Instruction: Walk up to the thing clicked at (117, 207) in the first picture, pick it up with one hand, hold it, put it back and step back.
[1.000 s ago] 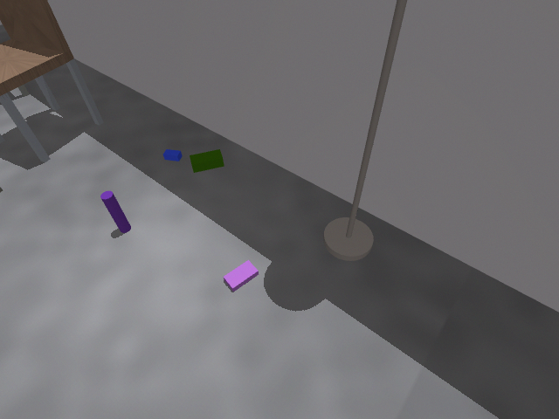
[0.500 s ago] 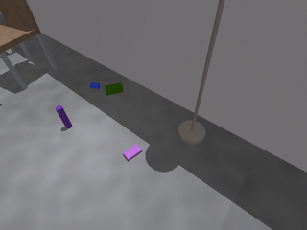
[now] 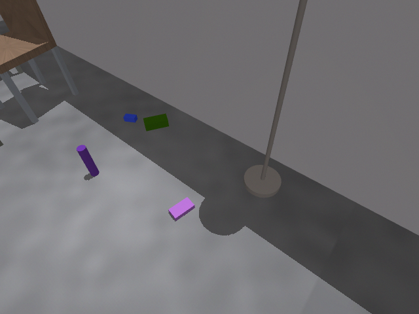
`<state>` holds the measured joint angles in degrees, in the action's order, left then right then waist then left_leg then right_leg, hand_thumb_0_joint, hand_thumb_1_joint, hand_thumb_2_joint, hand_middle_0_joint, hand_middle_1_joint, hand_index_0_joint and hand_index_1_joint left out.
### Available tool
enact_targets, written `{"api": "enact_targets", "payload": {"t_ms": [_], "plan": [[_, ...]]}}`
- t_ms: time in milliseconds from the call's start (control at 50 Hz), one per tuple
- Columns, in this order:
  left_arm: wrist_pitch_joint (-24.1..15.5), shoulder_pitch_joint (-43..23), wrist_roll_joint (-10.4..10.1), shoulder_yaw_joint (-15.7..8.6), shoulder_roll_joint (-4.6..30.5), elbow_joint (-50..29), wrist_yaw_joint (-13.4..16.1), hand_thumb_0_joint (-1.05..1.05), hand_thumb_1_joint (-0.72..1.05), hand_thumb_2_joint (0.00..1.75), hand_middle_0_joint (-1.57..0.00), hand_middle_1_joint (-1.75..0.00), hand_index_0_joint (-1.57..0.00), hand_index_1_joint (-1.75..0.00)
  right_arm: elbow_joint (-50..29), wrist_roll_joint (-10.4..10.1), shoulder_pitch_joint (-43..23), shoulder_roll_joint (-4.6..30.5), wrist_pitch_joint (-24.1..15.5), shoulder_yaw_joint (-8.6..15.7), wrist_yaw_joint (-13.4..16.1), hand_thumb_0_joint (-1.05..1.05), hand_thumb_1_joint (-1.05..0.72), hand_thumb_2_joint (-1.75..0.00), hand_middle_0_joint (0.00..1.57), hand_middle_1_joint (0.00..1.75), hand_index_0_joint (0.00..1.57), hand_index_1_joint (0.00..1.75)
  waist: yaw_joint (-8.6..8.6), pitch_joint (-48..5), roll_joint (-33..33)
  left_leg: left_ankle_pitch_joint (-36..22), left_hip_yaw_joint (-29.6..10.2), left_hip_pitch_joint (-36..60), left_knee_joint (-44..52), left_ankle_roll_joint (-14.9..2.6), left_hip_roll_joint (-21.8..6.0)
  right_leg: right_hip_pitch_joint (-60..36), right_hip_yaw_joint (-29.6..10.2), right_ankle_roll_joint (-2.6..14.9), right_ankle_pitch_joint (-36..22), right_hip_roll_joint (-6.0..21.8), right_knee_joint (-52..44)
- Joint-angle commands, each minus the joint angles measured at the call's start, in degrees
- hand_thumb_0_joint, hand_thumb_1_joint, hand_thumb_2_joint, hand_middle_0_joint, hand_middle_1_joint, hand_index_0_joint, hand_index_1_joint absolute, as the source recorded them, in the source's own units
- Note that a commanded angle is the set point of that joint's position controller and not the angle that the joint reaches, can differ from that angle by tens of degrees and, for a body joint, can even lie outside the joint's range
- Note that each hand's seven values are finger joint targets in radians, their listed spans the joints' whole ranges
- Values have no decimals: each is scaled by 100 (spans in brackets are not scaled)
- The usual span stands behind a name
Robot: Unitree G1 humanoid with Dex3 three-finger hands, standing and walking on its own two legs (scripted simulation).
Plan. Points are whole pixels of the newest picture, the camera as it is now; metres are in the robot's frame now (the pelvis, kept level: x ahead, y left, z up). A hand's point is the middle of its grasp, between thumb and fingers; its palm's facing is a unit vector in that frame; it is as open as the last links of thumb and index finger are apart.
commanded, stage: stand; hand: left
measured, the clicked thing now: (88, 161) +1.06 +0.77 -0.67
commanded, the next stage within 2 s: walk up in 0.12 s
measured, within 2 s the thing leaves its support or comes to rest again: neither
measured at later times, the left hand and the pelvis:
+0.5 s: hand out of the picture +0.07 +0.41 -0.18, palm faces +0.18 -0.89 -0.42, open 7.3 cm; pelvis +0.08 +0.10 -0.04, yaw +12 degrees
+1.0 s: hand (38, 264) +0.27 +0.44 -0.14, palm faces +0.36 -0.84 -0.41, open 7.3 cm; pelvis +0.30 +0.15 -0.02, yaw +23 degrees
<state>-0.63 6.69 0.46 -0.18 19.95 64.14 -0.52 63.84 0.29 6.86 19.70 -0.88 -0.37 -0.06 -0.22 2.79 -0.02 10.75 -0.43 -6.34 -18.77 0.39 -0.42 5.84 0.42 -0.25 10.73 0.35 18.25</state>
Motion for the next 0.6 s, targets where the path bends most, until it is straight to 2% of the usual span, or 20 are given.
{"api": "enact_targets", "payload": {"t_ms": [0,80,100,120,140,160,180,220,300,360,380,400,420,440,460,480,500,520,540,580], "plan": [[-125,-193,5,-200,1182,-320,107,0,90,90,-20,-30,-20,-30,-326,20,-197,1249,-97,235,61,0,-90,-90,20,30,20,30,5,-348,-60,-737,-512,38,259,-179,-686,-21,-542,164,-750,701,-262],[-129,-184,14,-204,1217,-315,102,0,90,90,-20,-30,-20,-30,-331,22,-209,1212,-95,230,58,0,-90,-90,20,30,20,30,13,-375,-3,-746,-508,75,258,-183,-686,-9,-558,177,-763,720,-254],[-269,382,34,-698,2048,-592,27,0,90,90,-20,-30,-20,-30,-910,125,-132,1793,-26,652,-180,0,-90,-90,20,30,20,30,-284,-748,-83,1649,-829,-1257,-550,-543,-326,-1102,-443,384,1804,635,195],[-305,738,109,-799,2165,-462,31,0,90,90,-20,-30,-20,-30,-1087,179,-530,1625,49,625,-307,0,-90,-90,20,30,20,30,-543,-275,312,2085,-506,-2702,-1321,-458,-159,-1507,-1174,677,2867,1259,-206],[-355,927,182,-927,2378,-571,68,0,90,90,-20,-30,-20,-30,-1392,236,-942,1428,80,598,-388,0,-90,-90,20,30,20,30,-717,-124,971,1603,-154,-3438,-2780,-363,-76,-1392,-2306,1194,3392,2384,-1071],[-407,650,198,-927,2332,-854,87,0,90,90,-20,-30,-20,-30,-1547,312,-918,1409,101,628,-437,0,-90,-90,20,30,20,30,-620,75,637,1421,-377,-3778,-3294,-211,-533,-1089,-2521,1515,3158,2931,-1206],[-445,339,183,-880,2091,-1058,86,0,90,90,-20,-30,-20,-30,-1502,296,-629,1520,101,712,-495,0,-90,-90,20,30,20,30,-400,163,305,1266,-527,-3718,-3549,-157,-702,-816,-2164,1452,2883,2731,-1203],[-487,43,221,-855,2012,-1223,75,0,90,90,-20,-30,-20,-30,-1473,254,-161,1619,108,843,-611,0,-90,-90,20,30,20,30,-91,184,387,1084,-603,-3291,-3441,-19,-929,-507,-1346,1268,2459,2333,-1156],[-545,40,217,-913,2120,-1456,-34,0,90,90,-20,-30,-20,-30,-1579,207,-46,1380,76,867,-769,0,-90,-90,20,30,20,30,-134,245,773,662,-114,-2367,-2321,49,-892,0,-48,1074,1541,1856,-831],[-489,62,227,-861,2107,-1513,-105,0,90,90,-20,-30,-20,-30,-1534,152,199,1364,9,916,-764,0,-90,-90,20,30,20,30,-39,101,744,61,651,-1121,-1906,29,-501,824,559,884,1708,1511,-269],[-465,-21,218,-844,2117,-1526,-116,0,90,90,-20,-30,-20,-30,-1448,142,458,1408,-1,949,-736,0,-90,-90,20,30,20,30,131,62,666,-85,862,-708,-1816,-2,-407,1125,681,852,2035,1503,-13],[-437,45,217,-793,2039,-1561,-115,0,90,90,-20,-30,-20,-30,-1351,139,709,1521,-15,998,-693,0,-90,-90,20,30,20,30,244,-29,368,184,1012,-286,-1787,-35,-186,1328,809,805,1793,1398,547],[-412,173,231,-712,1855,-1577,-121,0,90,90,-20,-30,-20,-30,-1191,145,1287,1723,-36,1076,-607,0,-90,-90,20,30,20,30,540,-352,-164,692,935,338,-1705,-170,-3,1464,990,715,1003,1226,1798],[-378,431,175,-579,1486,-1651,-159,0,90,90,-20,-30,-20,-30,-1043,165,2055,2141,-87,1194,-489,0,-90,-90,20,30,20,30,905,-616,-1408,2063,-287,1127,-746,-631,-383,2151,1246,497,429,755,4142],[-409,338,21,-468,1150,-1914,-172,0,90,90,-20,-30,-20,-30,-1253,119,2147,2791,-163,1240,-430,0,-90,-90,20,30,20,30,894,-567,-2668,2649,-3856,1384,774,-1367,-1853,3700,807,185,2314,-187,5237],[-428,-173,64,-529,1773,-1931,-127,0,90,90,-20,-30,-20,-30,-1332,-71,1932,2949,-150,1269,-418,0,-90,-90,20,30,20,30,836,-351,-1355,3362,-4643,468,1225,-1753,-2322,3489,-159,323,2212,339,5360],[-421,11,11,-495,1963,-1838,-137,0,90,90,-20,-30,-20,-30,-1483,-75,1416,2690,-171,1178,-364,0,-90,-90,20,30,20,30,513,-256,-564,2970,-3582,481,867,-1571,-2049,3545,-294,352,1584,653,5348],[-415,397,-65,-491,1857,-1593,-164,0,90,90,-20,-30,-20,-30,-1598,-50,1098,2351,-211,1027,-324,0,-90,-90,20,30,20,30,260,-142,-491,2152,-2682,375,496,-1351,-1641,3374,-321,306,1151,802,5055],[-412,538,-77,-509,1847,-1506,-176,0,90,90,-20,-30,-20,-30,-1655,-29,1055,2140,-245,950,-287,0,-90,-90,20,30,20,30,159,-84,-696,1657,-2199,-69,430,-1180,-1376,3001,-297,294,993,868,4606],[-340,968,-47,-580,1886,-1340,-233,0,90,90,-20,-30,-20,-30,-1727,-58,930,1940,-315,848,-284,0,-90,-90,20,30,20,30,-24,-131,-859,1321,-1525,-588,588,-1080,-1109,2305,-96,185,668,786,4024]]}}
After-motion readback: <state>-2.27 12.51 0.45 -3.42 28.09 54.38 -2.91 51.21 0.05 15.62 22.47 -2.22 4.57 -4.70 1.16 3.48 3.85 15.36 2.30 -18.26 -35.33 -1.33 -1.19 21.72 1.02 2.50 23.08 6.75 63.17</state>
